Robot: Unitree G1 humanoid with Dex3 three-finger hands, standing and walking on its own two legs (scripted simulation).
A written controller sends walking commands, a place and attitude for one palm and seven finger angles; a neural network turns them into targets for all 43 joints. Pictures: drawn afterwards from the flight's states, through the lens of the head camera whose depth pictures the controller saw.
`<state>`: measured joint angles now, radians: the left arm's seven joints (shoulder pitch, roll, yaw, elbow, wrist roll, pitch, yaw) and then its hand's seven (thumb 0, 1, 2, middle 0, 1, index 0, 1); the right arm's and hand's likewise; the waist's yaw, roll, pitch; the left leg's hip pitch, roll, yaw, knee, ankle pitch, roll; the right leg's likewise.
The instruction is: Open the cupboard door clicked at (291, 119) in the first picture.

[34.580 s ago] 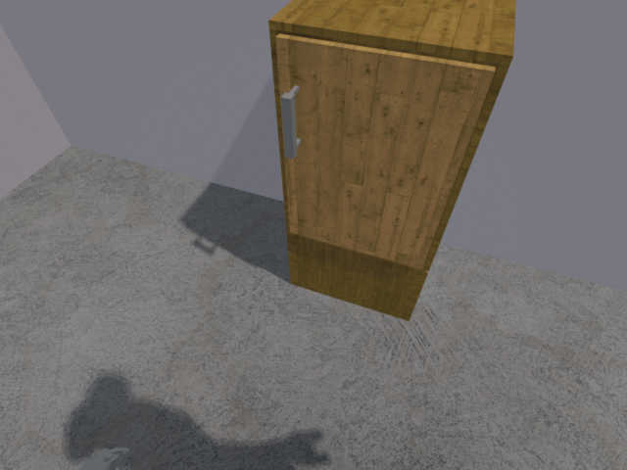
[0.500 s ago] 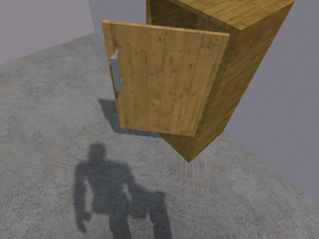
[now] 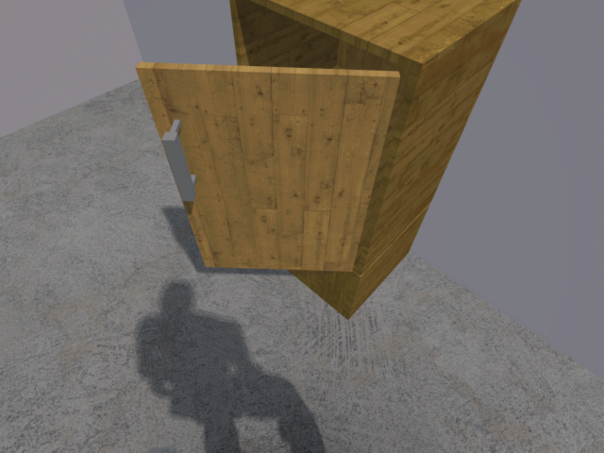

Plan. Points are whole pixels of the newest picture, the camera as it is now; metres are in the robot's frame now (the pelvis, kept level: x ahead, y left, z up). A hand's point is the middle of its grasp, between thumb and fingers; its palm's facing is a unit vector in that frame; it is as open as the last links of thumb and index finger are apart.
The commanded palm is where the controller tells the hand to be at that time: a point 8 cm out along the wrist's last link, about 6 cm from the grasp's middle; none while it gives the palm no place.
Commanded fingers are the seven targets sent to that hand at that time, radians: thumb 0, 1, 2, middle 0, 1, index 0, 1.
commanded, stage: come to a stop and stand still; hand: left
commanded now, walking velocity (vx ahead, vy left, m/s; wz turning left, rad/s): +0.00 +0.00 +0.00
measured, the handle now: (183, 161) +0.60 +0.25 +0.00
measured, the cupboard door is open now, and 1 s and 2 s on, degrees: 41 41 41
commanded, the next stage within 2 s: look again from close up in 1.02 s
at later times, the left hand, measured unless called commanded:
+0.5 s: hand out of the picture +0.02 +0.16 -0.15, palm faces +0.00 -0.97 -0.25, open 7.4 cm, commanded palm none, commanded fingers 0.00 0.90 0.90 -0.20 -0.30 -0.20 -0.30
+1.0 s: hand out of the picture +0.05 +0.14 -0.16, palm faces +0.01 -0.97 -0.24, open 7.3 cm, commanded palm none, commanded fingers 0.00 0.90 0.90 -0.20 -0.30 -0.20 -0.30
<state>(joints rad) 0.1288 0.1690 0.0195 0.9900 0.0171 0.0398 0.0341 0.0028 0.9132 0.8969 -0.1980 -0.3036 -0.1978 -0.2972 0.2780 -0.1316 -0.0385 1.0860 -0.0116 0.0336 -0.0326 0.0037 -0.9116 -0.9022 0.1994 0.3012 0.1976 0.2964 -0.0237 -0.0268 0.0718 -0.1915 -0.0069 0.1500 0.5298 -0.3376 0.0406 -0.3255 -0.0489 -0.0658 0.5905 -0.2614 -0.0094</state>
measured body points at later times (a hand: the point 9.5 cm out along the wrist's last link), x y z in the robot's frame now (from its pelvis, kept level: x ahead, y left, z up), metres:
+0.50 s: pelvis +0.00 -0.02 +0.01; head +0.02 -0.06 +0.46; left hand +0.02 +0.21 -0.13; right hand +0.04 -0.25 -0.16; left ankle -0.03 +0.09 -0.73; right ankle +0.03 -0.11 -0.73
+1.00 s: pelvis +0.02 -0.04 +0.01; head +0.04 -0.06 +0.46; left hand +0.05 +0.19 -0.14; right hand +0.00 -0.25 -0.16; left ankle -0.03 +0.09 -0.73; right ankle +0.03 -0.11 -0.73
